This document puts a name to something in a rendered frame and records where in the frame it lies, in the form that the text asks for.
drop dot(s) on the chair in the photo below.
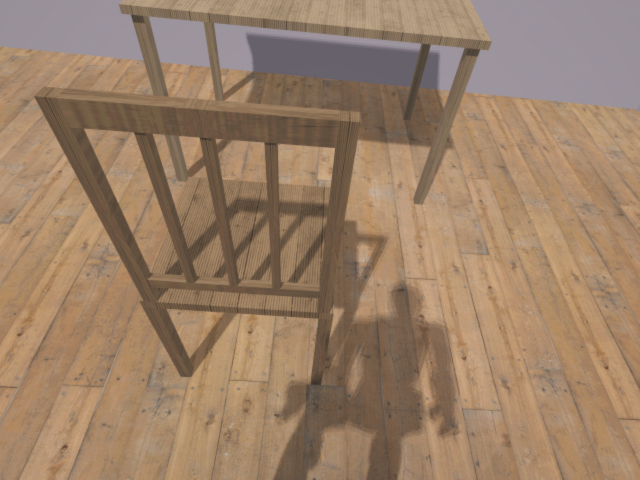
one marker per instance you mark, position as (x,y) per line
(231,246)

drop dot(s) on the table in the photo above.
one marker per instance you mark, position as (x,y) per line
(453,23)

